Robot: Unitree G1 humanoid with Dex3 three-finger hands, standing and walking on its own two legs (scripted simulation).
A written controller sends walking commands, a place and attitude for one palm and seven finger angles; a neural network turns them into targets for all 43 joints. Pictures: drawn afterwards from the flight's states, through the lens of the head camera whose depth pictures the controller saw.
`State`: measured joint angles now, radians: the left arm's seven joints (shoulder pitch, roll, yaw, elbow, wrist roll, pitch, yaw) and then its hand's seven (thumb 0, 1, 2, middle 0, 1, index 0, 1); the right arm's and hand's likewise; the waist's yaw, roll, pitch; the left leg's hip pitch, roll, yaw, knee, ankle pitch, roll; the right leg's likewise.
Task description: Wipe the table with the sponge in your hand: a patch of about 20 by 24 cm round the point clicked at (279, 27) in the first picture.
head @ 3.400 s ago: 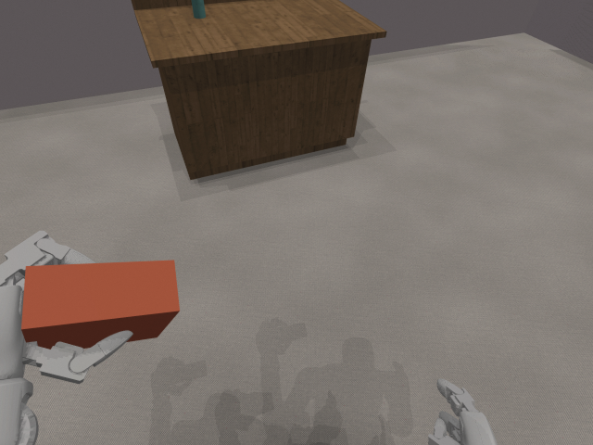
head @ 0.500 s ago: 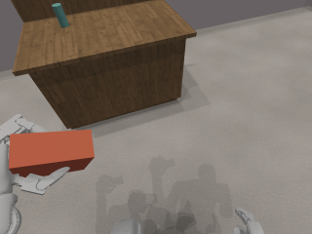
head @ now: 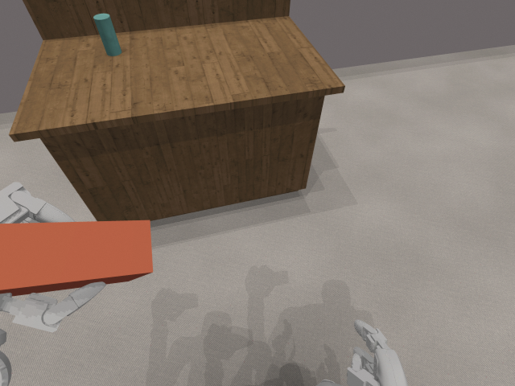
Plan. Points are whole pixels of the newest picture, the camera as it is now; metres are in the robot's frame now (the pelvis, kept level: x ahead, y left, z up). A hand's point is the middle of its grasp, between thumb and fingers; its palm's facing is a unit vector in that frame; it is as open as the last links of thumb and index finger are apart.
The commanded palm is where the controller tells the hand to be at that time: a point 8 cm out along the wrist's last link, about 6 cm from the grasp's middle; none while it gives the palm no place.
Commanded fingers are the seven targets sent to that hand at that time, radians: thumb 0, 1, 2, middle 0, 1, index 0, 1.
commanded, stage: walk to a spot facing it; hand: left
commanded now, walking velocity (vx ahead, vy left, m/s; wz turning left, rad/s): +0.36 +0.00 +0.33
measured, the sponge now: (99, 257) +0.22 +0.19 +0.17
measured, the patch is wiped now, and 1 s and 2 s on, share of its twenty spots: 0.00 0.00 0.00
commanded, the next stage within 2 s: turn to face it in 0.80 s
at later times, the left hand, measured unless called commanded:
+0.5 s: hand (66, 192) +0.30 +0.27 +0.17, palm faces +0.55 -0.72 -0.42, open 9.6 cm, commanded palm +0.23 +0.30 +0.18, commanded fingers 0.00 0.10 1.30 -1.20 -1.60 -1.20 -1.60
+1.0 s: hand (70, 187) +0.31 +0.27 +0.17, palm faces +0.68 -0.60 -0.43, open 9.6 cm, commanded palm +0.24 +0.29 +0.18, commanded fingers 0.00 0.10 1.30 -1.20 -1.60 -1.20 -1.60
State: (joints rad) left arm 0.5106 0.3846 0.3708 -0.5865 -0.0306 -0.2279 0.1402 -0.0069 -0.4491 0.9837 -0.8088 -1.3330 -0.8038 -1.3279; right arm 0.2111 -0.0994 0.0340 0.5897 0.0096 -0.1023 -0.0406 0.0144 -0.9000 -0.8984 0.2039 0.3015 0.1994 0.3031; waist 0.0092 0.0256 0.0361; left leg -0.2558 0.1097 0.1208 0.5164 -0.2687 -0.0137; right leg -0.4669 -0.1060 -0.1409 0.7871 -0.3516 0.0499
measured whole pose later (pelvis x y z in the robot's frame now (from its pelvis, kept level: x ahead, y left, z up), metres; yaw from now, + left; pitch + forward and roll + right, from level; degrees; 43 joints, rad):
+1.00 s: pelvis +0.21 -0.03 +0.00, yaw +25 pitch +0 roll +2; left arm 0.49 0.36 0.35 -0.59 -0.03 -0.18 0.17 -0.01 -0.45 0.99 -0.81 -1.34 -0.80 -1.33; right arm 0.16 -0.26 -0.03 0.59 0.00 -0.05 -0.07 0.02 -0.90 -0.90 0.20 0.30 0.20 0.30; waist 0.00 -0.04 0.10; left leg -0.41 0.05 0.14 0.76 -0.37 -0.04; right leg -0.24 -0.18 -0.23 0.57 -0.31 0.02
